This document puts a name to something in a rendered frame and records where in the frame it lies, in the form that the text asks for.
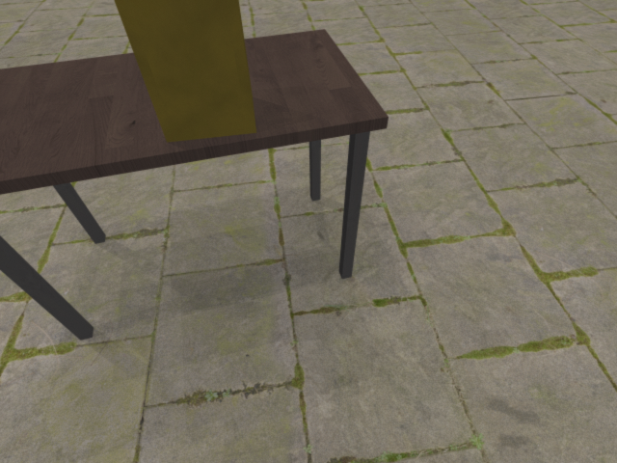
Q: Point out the carton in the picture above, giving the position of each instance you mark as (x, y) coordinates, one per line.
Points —
(192, 56)

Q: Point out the table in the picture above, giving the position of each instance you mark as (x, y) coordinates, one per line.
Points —
(81, 119)

